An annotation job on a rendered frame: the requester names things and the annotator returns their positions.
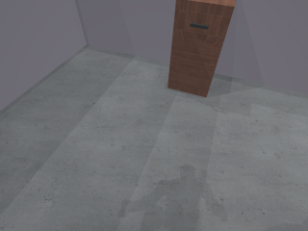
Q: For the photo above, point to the cabinet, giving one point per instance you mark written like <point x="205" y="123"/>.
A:
<point x="194" y="56"/>

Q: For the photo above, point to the drawer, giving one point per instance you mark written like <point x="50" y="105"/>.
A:
<point x="215" y="27"/>

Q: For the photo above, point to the handle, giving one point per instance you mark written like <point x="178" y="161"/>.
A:
<point x="200" y="26"/>

